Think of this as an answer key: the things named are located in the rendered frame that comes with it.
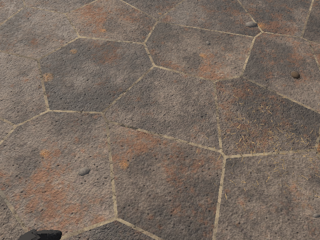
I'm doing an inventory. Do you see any robot left hand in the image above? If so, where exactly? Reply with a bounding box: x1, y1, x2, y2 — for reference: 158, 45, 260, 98
18, 229, 62, 240

